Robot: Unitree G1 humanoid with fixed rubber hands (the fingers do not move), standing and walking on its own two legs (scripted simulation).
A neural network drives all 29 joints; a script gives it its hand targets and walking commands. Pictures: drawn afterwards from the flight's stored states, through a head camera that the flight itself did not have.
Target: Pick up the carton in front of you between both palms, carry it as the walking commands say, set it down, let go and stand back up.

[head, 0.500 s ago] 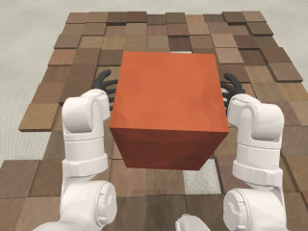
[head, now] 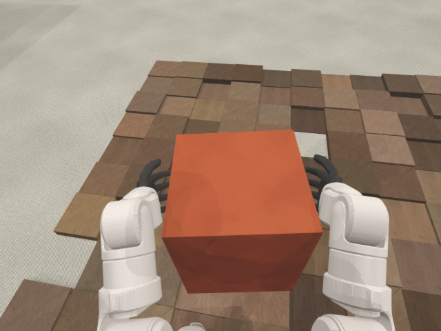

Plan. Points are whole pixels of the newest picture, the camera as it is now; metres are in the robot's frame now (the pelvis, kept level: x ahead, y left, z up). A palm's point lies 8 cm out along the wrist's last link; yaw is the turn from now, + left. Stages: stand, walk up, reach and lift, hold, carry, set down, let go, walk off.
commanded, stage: carry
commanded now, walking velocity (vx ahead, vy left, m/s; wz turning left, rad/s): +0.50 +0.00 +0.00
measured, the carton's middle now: (237, 216) +0.33 +0.03 +0.01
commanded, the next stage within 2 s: none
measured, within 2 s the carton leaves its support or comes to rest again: neither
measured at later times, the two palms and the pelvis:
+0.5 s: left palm (173, 102) +0.59 +0.19 +0.07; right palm (301, 106) +0.58 -0.10 +0.08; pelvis +0.33 +0.05 -0.02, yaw -1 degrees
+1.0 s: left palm (200, 4) +1.00 +0.18 +0.14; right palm (295, 5) +1.01 -0.12 +0.14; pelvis +0.66 +0.03 +0.01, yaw +0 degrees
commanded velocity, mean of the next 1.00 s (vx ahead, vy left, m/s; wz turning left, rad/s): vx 0.50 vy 0.00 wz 0.00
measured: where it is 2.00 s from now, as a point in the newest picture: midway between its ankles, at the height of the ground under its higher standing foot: (235, 129)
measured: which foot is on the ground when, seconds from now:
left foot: up 0.00-0.12, down 0.14-0.62, up 0.64-1.00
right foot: down 0.00-0.16, up 0.18-0.58, down 0.60-1.00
